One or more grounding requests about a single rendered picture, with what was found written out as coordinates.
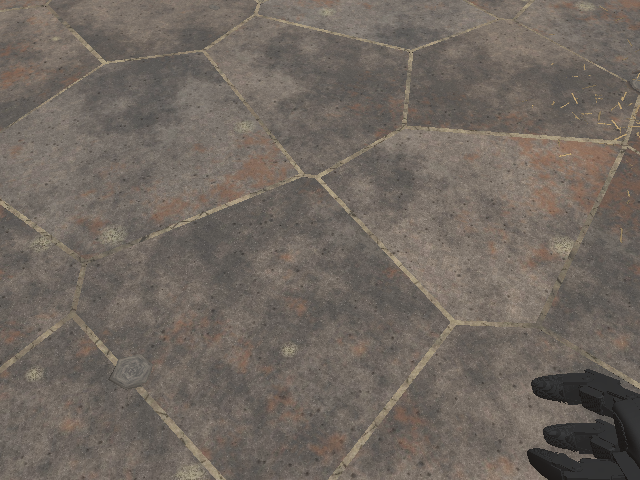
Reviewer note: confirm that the robot right hand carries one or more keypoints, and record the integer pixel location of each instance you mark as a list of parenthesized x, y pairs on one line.
[(617, 448)]

